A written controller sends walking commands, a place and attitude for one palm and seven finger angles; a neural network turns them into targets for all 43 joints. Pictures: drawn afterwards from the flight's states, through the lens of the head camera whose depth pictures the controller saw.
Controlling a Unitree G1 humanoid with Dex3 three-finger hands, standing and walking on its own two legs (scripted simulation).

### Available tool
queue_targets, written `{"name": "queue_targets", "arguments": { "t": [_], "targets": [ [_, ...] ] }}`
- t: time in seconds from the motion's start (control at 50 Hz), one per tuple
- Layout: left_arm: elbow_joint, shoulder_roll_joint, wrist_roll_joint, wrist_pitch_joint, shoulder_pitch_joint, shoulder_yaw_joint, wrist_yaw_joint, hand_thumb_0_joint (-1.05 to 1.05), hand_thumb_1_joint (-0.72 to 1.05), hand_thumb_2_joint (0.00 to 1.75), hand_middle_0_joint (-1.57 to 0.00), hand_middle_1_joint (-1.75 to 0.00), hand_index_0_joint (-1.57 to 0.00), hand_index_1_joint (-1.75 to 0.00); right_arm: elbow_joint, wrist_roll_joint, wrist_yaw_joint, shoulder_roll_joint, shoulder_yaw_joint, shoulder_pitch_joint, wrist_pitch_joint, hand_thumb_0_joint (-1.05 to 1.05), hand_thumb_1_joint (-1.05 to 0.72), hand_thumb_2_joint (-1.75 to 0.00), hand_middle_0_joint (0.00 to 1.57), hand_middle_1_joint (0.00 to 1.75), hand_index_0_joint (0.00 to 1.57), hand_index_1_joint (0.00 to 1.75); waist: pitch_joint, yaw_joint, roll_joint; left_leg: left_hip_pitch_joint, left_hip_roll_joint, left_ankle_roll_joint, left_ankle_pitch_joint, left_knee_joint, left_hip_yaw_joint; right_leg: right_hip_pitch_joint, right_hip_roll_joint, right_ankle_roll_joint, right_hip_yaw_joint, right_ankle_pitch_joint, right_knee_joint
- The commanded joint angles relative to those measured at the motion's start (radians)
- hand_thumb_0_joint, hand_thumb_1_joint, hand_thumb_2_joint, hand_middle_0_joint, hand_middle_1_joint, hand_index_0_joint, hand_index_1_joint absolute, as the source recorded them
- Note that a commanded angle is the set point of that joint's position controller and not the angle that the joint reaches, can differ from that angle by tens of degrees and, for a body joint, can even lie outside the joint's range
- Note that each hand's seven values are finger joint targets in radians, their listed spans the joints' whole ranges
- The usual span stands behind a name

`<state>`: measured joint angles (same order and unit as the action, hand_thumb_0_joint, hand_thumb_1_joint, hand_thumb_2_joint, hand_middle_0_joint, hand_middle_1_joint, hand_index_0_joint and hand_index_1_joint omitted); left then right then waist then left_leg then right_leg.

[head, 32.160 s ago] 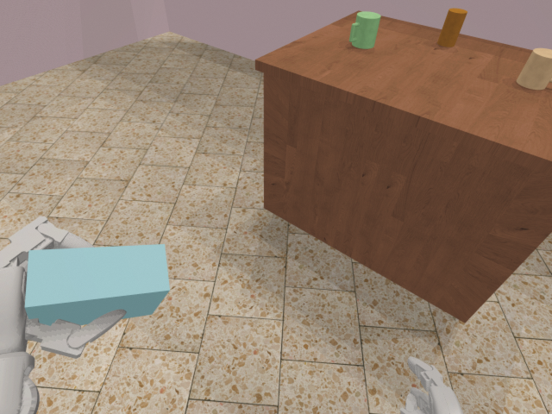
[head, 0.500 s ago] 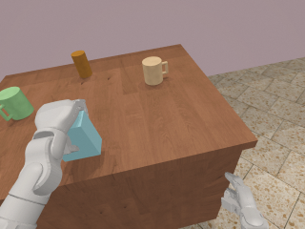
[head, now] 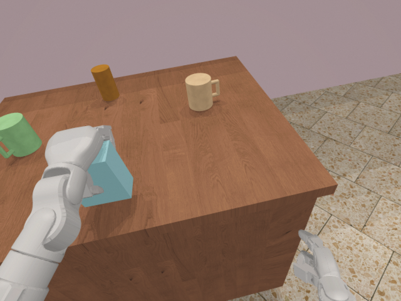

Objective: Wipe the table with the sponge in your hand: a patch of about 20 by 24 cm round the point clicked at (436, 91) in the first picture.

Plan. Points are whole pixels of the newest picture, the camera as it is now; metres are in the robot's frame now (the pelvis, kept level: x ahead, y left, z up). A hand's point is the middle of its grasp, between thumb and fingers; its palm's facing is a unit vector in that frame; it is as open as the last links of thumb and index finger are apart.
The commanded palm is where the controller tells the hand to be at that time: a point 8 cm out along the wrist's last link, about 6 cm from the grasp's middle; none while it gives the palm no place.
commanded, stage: move the sponge above the wiping area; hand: left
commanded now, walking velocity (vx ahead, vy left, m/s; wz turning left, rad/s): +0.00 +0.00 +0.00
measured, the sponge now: (101, 181) +0.29 +0.27 +0.11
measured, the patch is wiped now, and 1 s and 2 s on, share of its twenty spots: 0.00 0.00 0.05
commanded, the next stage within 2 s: lower the sponge onto the table in 0.44 s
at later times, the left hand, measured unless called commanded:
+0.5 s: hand (82, 159) +0.29 +0.28 +0.17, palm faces +0.12 -0.04 -0.99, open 9.8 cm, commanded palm +0.25 +0.28 +0.24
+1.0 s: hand (74, 164) +0.28 +0.29 +0.17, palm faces +0.12 -0.06 -0.99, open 9.8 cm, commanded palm +0.24 +0.28 +0.23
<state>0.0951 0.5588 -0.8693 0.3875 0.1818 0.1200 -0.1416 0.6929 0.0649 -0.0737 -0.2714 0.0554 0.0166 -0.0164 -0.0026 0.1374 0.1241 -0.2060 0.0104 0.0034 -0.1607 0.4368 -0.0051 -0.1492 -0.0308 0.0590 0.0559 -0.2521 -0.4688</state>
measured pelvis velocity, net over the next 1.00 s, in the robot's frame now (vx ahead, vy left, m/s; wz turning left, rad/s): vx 0.00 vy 0.01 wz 0.00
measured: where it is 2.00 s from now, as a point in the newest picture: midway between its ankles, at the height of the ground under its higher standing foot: outside the picture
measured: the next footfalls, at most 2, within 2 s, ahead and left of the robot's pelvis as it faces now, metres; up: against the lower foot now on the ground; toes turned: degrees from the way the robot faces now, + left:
none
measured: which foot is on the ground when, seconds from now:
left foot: down 0.00-1.00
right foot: down 0.00-1.00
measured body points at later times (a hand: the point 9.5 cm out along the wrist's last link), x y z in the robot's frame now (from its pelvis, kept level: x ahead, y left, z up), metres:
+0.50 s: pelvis +0.01 +0.00 +0.00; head -0.01 -0.05 +0.45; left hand +0.28 +0.28 +0.22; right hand +0.26 -0.19 -0.08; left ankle +0.05 +0.12 -0.74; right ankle +0.01 -0.08 -0.74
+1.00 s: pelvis +0.00 +0.01 +0.00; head -0.02 -0.04 +0.45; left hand +0.27 +0.29 +0.22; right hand +0.26 -0.18 -0.08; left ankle +0.05 +0.12 -0.74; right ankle +0.01 -0.08 -0.74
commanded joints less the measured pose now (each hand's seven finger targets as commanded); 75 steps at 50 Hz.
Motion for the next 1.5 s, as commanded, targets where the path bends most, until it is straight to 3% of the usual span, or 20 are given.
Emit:
{"name": "queue_targets", "arguments": {
  "t": [0.0, 0.18, 0.24, 0.28, 0.32, 0.42, 0.44, 0.54, 0.66, 0.72, 0.74, 0.82, 0.96, 1.04, 1.12, 1.18, 1.22, 1.34, 1.42, 1.48],
  "targets": [
    [0.133, 0.292, -0.044, 0.023, 0.400, -0.224, 0.087, 0.00, 0.10, 1.30, -1.20, -1.60, -1.20, -1.60, -0.173, -0.003, 0.001, -0.082, -0.028, -0.233, -0.054, 0.00, -0.90, -0.90, 0.20, 0.30, 0.20, 0.30, 0.239, 0.002, -0.051, 0.109, 0.031, 0.022, 0.114, -0.040, -0.043, 0.003, 0.033, 0.012, -0.118, 0.123, 0.115],
    [0.195, 0.225, -0.038, 0.082, 0.260, -0.152, -0.002, 0.00, 0.10, 1.30, -1.20, -1.60, -1.20, -1.60, -0.217, 0.003, 0.022, -0.080, -0.020, -0.251, -0.029, 0.00, -0.90, -0.90, 0.20, 0.30, 0.20, 0.30, 0.256, -0.005, -0.090, 0.091, 0.025, 0.034, 0.147, -0.019, -0.033, 0.009, 0.037, -0.004, -0.092, 0.201, 0.074],
    [0.260, 0.242, -0.044, 0.052, 0.301, -0.166, 0.000, 0.00, 0.10, 1.30, -1.20, -1.60, -1.20, -1.60, -0.226, 0.001, 0.018, -0.069, -0.015, -0.248, -0.036, 0.00, -0.90, -0.90, 0.20, 0.30, 0.20, 0.30, 0.252, -0.008, -0.073, 0.105, 0.024, 0.037, 0.132, -0.017, -0.040, -0.010, 0.033, 0.001, -0.097, 0.162, 0.078],
    [0.240, 0.291, -0.046, 0.030, 0.292, -0.219, 0.018, 0.00, 0.10, 1.30, -1.20, -1.60, -1.20, -1.60, -0.212, -0.007, 0.012, -0.077, -0.021, -0.225, -0.039, 0.00, -0.90, -0.90, 0.20, 0.30, 0.20, 0.30, 0.250, -0.005, -0.102, 0.113, 0.025, 0.038, 0.148, -0.009, -0.038, -0.009, 0.032, 0.001, -0.105, 0.185, 0.085],
    [0.246, 0.352, -0.048, 0.021, 0.340, -0.274, 0.041, 0.00, 0.10, 1.30, -1.20, -1.60, -1.20, -1.60, -0.205, -0.004, 0.004, -0.079, -0.021, -0.240, -0.041, 0.00, -0.90, -0.90, 0.20, 0.30, 0.20, 0.30, 0.245, -0.001, -0.056, 0.121, 0.029, 0.034, 0.128, -0.015, -0.047, -0.013, 0.023, 0.012, -0.144, 0.149, 0.098],
    [0.197, 0.346, -0.037, 0.031, 0.356, -0.280, 0.073, 0.00, 0.10, 1.30, -1.20, -1.60, -1.20, -1.60, -0.191, 0.000, 0.002, -0.080, -0.023, -0.253, -0.044, 0.00, -0.90, -0.90, 0.20, 0.30, 0.20, 0.30, 0.254, 0.004, -0.015, 0.123, 0.034, 0.026, 0.136, -0.021, -0.046, 0.005, 0.026, 0.020, -0.157, 0.156, 0.106],
    [0.195, 0.290, -0.035, 0.035, 0.381, -0.226, 0.069, 0.00, 0.10, 1.30, -1.20, -1.60, -1.20, -1.60, -0.194, 0.000, 0.003, -0.072, -0.019, -0.247, -0.044, 0.00, -0.90, -0.90, 0.20, 0.30, 0.20, 0.30, 0.257, -0.004, -0.025, 0.116, 0.032, 0.024, 0.144, -0.022, -0.040, 0.009, 0.035, 0.012, -0.124, 0.164, 0.098],
    [0.168, 0.222, -0.030, 0.061, 0.328, -0.147, 0.012, 0.00, 0.10, 1.30, -1.20, -1.60, -1.20, -1.60, -0.201, 0.008, 0.008, -0.076, -0.017, -0.252, -0.039, 0.00, -0.90, -0.90, 0.20, 0.30, 0.20, 0.30, 0.228, -0.020, -0.054, 0.097, 0.027, 0.028, 0.117, -0.023, -0.041, -0.014, 0.036, 0.004, -0.105, 0.155, 0.093],
    [0.219, 0.298, -0.041, 0.017, 0.298, -0.222, 0.004, 0.00, 0.10, 1.30, -1.20, -1.60, -1.20, -1.60, -0.206, -0.002, 0.006, -0.075, -0.018, -0.228, -0.043, 0.00, -0.90, -0.90, 0.20, 0.30, 0.20, 0.30, 0.242, -0.010, -0.080, 0.107, 0.024, 0.032, 0.125, -0.018, -0.046, -0.015, 0.031, 0.002, -0.105, 0.146, 0.092],
    [0.289, 0.339, -0.034, -0.002, 0.309, -0.279, 0.037, 0.00, 0.10, 1.30, -1.20, -1.60, -1.20, -1.60, -0.216, -0.002, 0.008, -0.072, -0.018, -0.255, -0.050, 0.00, -0.90, -0.90, 0.20, 0.30, 0.20, 0.30, 0.259, 0.009, -0.016, 0.128, 0.025, 0.028, 0.139, -0.024, -0.060, 0.001, 0.021, 0.020, -0.135, 0.153, 0.091],
    [0.265, 0.288, -0.031, 0.003, 0.314, -0.239, 0.048, 0.00, 0.10, 1.30, -1.20, -1.60, -1.20, -1.60, -0.211, -0.007, 0.008, -0.065, -0.018, -0.240, -0.048, 0.00, -0.90, -0.90, 0.20, 0.30, 0.20, 0.30, 0.254, 0.007, -0.040, 0.118, 0.024, 0.027, 0.144, -0.025, -0.050, 0.005, 0.030, 0.013, -0.106, 0.150, 0.090],
    [0.232, 0.318, -0.032, 0.045, 0.275, -0.279, 0.073, 0.00, 0.10, 1.30, -1.20, -1.60, -1.20, -1.60, -0.203, -0.002, 0.015, -0.079, -0.021, -0.265, -0.038, 0.00, -0.90, -0.90, 0.20, 0.30, 0.20, 0.30, 0.236, 0.020, -0.024, 0.102, 0.024, 0.018, 0.136, -0.038, -0.055, 0.011, 0.022, 0.024, -0.139, 0.149, 0.094],
    [0.204, 0.188, -0.042, 0.073, 0.297, -0.115, 0.017, 0.00, 0.10, 1.30, -1.20, -1.60, -1.20, -1.60, -0.205, 0.009, 0.012, -0.073, -0.017, -0.253, -0.033, 0.00, -0.90, -0.90, 0.20, 0.30, 0.20, 0.30, 0.208, -0.022, -0.061, 0.099, 0.020, 0.026, 0.057, -0.047, -0.051, -0.044, 0.025, 0.002, -0.084, 0.068, 0.100],
    [0.214, 0.218, -0.063, 0.024, 0.360, -0.131, 0.019, 0.00, 0.10, 1.30, -1.20, -1.60, -1.20, -1.60, -0.206, 0.001, 0.001, -0.068, -0.015, -0.235, -0.051, 0.00, -0.90, -0.90, 0.20, 0.30, 0.20, 0.30, 0.228, -0.022, -0.058, 0.110, 0.021, 0.030, 0.029, -0.046, -0.056, -0.042, 0.024, 0.009, -0.093, 0.037, 0.103],
    [0.226, 0.310, -0.065, -0.019, 0.343, -0.247, 0.067, 0.00, 0.10, 1.30, -1.20, -1.60, -1.20, -1.60, -0.195, -0.007, 0.000, -0.074, -0.022, -0.233, -0.056, 0.00, -0.90, -0.90, 0.20, 0.30, 0.20, 0.30, 0.240, 0.003, -0.029, 0.126, 0.023, 0.026, 0.064, -0.049, -0.066, -0.015, 0.013, 0.024, -0.131, 0.061, 0.112],
    [0.165, 0.229, -0.054, -0.005, 0.324, -0.201, 0.097, 0.00, 0.10, 1.30, -1.20, -1.60, -1.20, -1.60, -0.180, -0.008, 0.008, -0.071, -0.025, -0.226, -0.050, 0.00, -0.90, -0.90, 0.20, 0.30, 0.20, 0.30, 0.215, 0.004, -0.032, 0.114, 0.021, 0.021, 0.080, -0.061, -0.053, -0.020, 0.015, 0.016, -0.087, 0.071, 0.118],
    [0.150, 0.237, -0.060, 0.025, 0.325, -0.206, 0.107, 0.00, 0.10, 1.30, -1.20, -1.60, -1.20, -1.60, -0.184, 0.000, 0.011, -0.072, -0.023, -0.245, -0.048, 0.00, -0.90, -0.90, 0.20, 0.30, 0.20, 0.30, 0.204, 0.006, -0.005, 0.106, 0.023, 0.017, 0.052, -0.070, -0.055, -0.021, 0.011, 0.024, -0.115, 0.049, 0.116],
    [0.175, 0.139, -0.071, 0.063, 0.270, -0.095, 0.065, 0.00, 0.10, 1.30, -1.20, -1.60, -1.20, -1.60, -0.201, 0.002, 0.023, -0.073, -0.023, -0.246, -0.039, 0.00, -0.90, -0.90, 0.20, 0.30, 0.20, 0.30, 0.234, -0.010, -0.061, 0.104, 0.023, 0.027, 0.076, -0.057, -0.045, -0.012, 0.016, 0.011, -0.078, 0.087, 0.098],
    [0.215, 0.230, -0.078, 0.034, 0.264, -0.175, 0.063, 0.00, 0.10, 1.30, -1.20, -1.60, -1.20, -1.60, -0.203, -0.003, 0.017, -0.078, -0.026, -0.240, -0.041, 0.00, -0.90, -0.90, 0.20, 0.30, 0.20, 0.30, 0.231, -0.007, -0.072, 0.116, 0.022, 0.034, 0.076, -0.046, -0.049, -0.016, 0.010, 0.013, -0.113, 0.087, 0.104],
    [0.164, 0.226, -0.071, 0.010, 0.259, -0.188, 0.082, 0.00, 0.10, 1.30, -1.20, -1.60, -1.20, -1.60, -0.188, -0.011, 0.011, -0.078, -0.029, -0.213, -0.041, 0.00, -0.90, -0.90, 0.20, 0.30, 0.20, 0.30, 0.210, -0.007, -0.093, 0.107, 0.025, 0.034, 0.092, -0.039, -0.039, -0.019, 0.016, 0.007, -0.095, 0.096, 0.116]
  ]
}}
